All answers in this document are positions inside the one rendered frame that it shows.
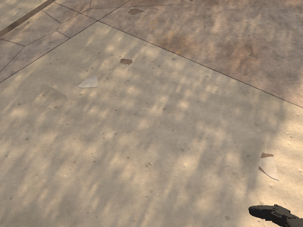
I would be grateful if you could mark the robot right hand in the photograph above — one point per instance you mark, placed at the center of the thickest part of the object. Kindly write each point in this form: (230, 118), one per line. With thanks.
(277, 214)

